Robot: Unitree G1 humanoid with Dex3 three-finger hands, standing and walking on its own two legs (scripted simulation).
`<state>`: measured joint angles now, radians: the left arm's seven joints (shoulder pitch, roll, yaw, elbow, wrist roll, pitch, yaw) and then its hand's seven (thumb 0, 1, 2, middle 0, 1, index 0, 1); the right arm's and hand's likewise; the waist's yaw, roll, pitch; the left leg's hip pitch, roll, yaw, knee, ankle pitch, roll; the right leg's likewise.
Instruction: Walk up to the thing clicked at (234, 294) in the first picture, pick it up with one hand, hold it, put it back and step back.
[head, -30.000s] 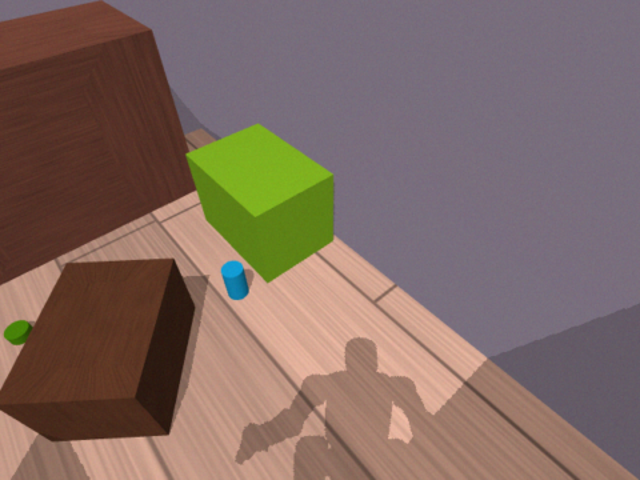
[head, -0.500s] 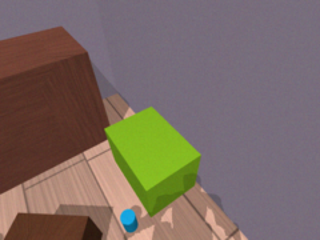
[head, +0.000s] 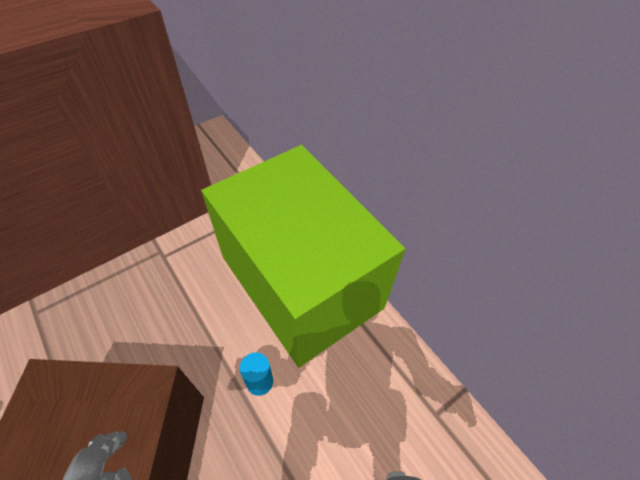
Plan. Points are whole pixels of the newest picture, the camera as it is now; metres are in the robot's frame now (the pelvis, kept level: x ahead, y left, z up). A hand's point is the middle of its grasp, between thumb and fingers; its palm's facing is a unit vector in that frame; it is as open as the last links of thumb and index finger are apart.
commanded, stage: step back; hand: left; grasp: from above
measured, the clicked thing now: (257, 374) +0.46 +0.19 -0.69
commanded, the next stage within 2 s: none
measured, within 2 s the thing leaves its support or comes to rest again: neither
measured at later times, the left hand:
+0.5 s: hand out of the picture +0.02 +0.25 -0.13, palm faces -0.07 -0.92 -0.40, open 7.4 cm
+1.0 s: hand out of the picture -0.13 +0.29 -0.15, palm faces -0.07 -0.92 -0.38, open 7.4 cm
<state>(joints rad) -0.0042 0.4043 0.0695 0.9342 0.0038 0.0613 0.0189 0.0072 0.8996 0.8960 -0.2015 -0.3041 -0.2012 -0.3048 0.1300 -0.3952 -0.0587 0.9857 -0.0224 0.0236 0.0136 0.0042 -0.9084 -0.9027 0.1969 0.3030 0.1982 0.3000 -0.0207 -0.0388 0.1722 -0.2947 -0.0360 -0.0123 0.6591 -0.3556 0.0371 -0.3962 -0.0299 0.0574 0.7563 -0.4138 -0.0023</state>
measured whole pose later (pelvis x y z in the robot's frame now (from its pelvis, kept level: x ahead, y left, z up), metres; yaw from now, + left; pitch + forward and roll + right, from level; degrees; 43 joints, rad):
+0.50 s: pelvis -0.09 +0.00 +0.01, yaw -4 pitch -1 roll +1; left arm 0.15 0.34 0.07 0.86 0.02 0.04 0.00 0.01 0.90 0.90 -0.20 -0.30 -0.20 -0.31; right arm 0.13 -0.39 -0.04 0.89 0.00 0.04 -0.01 0.01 -0.91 -0.90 0.20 0.30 0.20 0.30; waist 0.01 0.02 0.17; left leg -0.46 -0.11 -0.11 1.09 -0.50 0.00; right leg -0.28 0.00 0.04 0.61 -0.30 -0.02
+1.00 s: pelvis -0.24 +0.02 +0.01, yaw -5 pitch -2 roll -2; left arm 0.19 0.42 0.09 0.83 0.01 0.07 0.01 0.01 0.90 0.90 -0.20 -0.30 -0.20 -0.30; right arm 0.11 -0.35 -0.04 0.82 -0.03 0.01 -0.01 0.01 -0.90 -0.90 0.20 0.30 0.20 0.30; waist 0.01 -0.04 0.18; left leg -0.35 0.03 0.01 0.58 -0.20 0.03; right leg -0.37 0.07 0.14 1.06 -0.51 0.04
